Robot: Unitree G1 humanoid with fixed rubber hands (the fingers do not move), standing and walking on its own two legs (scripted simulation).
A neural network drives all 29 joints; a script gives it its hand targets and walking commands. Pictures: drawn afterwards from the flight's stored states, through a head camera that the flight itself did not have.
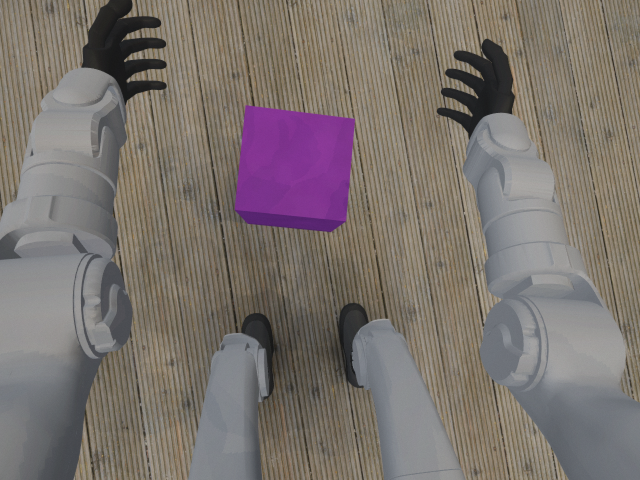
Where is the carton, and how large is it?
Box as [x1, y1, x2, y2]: [235, 105, 354, 231]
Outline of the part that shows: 246,105 235,210 248,223 331,231 345,221 354,119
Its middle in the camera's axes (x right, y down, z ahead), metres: -0.06 -0.15 +0.86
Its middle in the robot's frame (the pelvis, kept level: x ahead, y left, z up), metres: +0.54 -0.01 -0.53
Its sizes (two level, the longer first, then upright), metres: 0.210 0.200 0.250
